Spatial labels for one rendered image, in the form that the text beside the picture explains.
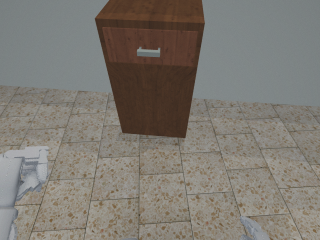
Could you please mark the left robot hand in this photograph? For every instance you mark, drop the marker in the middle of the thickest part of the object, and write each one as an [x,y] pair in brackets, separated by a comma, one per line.
[32,163]

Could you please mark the drawer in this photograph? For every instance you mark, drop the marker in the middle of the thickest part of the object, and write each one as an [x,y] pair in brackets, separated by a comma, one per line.
[177,47]

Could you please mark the handle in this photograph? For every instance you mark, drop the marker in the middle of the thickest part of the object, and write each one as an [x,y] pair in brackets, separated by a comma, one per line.
[148,52]

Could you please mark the cabinet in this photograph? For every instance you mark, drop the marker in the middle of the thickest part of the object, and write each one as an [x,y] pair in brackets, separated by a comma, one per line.
[152,99]

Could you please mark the right robot hand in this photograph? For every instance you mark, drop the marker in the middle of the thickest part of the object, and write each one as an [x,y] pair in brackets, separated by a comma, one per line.
[254,229]

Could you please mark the robot left forearm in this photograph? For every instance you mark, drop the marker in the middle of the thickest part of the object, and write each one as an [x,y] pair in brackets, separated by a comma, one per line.
[8,229]

